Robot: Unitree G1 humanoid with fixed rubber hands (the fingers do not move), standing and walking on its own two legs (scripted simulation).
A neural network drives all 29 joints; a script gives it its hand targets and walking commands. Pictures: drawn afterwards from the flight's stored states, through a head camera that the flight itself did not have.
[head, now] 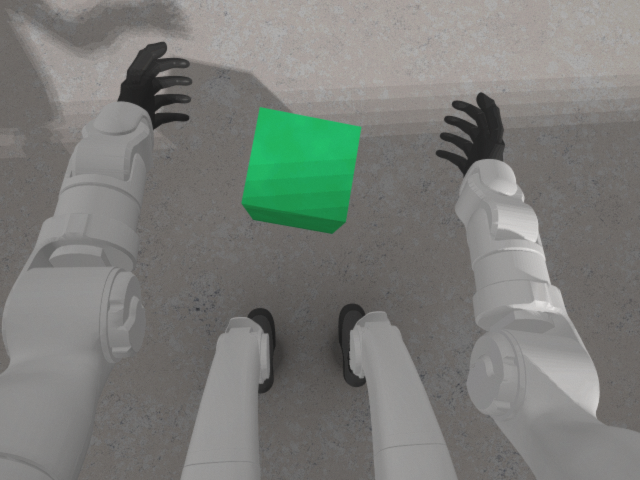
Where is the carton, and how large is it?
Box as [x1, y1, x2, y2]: [241, 107, 360, 233]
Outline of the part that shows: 260,107 241,203 251,217 256,220 332,233 345,221 360,127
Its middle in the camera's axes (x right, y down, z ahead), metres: -0.04 -0.13 +0.90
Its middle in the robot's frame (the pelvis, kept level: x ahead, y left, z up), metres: +0.53 -0.01 -0.54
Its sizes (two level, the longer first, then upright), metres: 0.210 0.200 0.250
